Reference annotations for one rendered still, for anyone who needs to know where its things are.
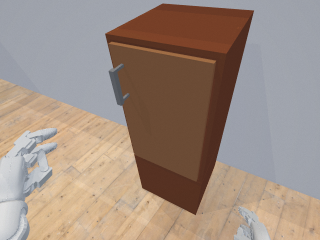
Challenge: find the handle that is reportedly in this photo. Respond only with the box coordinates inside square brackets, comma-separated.
[108, 63, 130, 106]

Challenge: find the left robot forearm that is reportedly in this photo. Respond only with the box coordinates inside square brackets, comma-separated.
[0, 200, 30, 240]

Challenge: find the cupboard door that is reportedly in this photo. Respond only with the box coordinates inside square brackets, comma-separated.
[108, 42, 216, 182]

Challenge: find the right robot hand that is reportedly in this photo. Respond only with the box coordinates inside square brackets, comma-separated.
[234, 206, 271, 240]

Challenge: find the left robot hand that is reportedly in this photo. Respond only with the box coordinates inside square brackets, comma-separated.
[0, 128, 58, 203]

